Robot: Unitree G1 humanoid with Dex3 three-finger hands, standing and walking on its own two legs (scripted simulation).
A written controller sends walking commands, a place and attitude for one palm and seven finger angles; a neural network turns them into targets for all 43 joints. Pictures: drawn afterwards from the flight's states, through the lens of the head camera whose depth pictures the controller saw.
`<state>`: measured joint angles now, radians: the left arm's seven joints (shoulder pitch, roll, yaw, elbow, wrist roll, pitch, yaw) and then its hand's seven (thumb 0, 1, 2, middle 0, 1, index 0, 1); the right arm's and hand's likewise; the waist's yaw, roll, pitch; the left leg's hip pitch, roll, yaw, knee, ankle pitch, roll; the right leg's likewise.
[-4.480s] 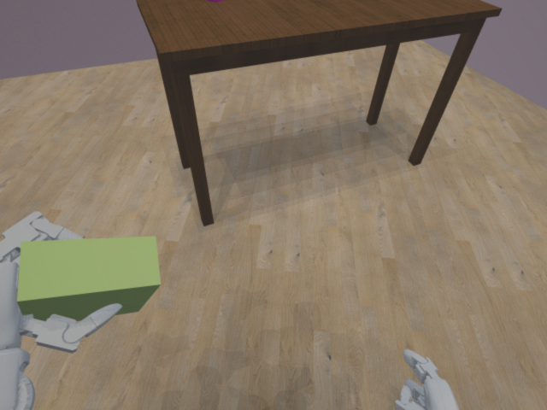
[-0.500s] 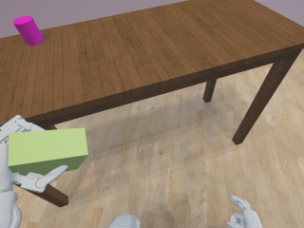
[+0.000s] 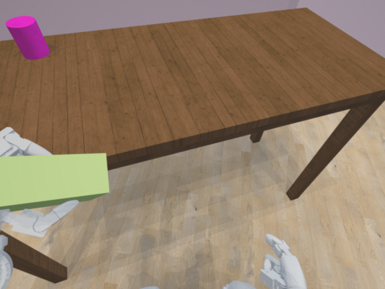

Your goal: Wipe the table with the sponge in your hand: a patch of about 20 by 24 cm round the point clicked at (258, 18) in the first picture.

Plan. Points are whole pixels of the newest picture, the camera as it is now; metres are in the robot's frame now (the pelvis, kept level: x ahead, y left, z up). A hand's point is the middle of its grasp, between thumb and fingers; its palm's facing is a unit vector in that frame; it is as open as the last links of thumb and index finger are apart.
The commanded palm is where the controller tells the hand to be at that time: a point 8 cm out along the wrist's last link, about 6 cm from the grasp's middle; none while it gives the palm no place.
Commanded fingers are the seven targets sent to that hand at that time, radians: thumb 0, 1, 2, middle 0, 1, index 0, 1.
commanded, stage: take the last steps up to it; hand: left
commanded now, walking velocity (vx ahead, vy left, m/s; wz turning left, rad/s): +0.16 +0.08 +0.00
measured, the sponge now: (68, 182) +0.23 +0.21 +0.17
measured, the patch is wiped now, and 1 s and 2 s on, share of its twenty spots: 0.00 0.00 0.00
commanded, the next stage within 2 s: come to a stop and stand still in 0.10 s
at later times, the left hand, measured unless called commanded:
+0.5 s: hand (49, 164) +0.25 +0.24 +0.18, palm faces +0.34 -0.84 -0.43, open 9.7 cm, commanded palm +0.19 +0.30 +0.18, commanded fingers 0.00 0.10 1.30 -1.20 -1.60 -1.20 -1.60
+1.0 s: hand (32, 223) +0.17 +0.22 +0.18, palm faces +0.41 -0.80 -0.44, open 9.7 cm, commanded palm +0.12 +0.26 +0.18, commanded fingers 0.00 0.10 1.30 -1.20 -1.60 -1.20 -1.60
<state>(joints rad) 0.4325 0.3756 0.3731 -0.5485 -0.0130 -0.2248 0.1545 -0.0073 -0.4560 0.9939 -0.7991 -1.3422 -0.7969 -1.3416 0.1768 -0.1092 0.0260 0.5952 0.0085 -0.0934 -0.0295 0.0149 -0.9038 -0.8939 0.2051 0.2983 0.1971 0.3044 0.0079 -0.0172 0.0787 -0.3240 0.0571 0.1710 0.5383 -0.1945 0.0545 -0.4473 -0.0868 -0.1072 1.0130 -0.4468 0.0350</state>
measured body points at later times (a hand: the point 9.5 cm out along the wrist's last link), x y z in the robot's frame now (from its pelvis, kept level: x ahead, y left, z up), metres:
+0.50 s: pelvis +0.03 +0.02 +0.00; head +0.07 +0.03 +0.44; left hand +0.23 +0.28 +0.20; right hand +0.20 -0.25 -0.07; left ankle +0.08 +0.13 -0.74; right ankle +0.02 -0.11 -0.73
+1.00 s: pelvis -0.04 -0.02 +0.01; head -0.03 -0.04 +0.46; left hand +0.14 +0.26 +0.21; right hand +0.12 -0.23 -0.10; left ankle +0.00 +0.12 -0.67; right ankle -0.05 -0.09 -0.73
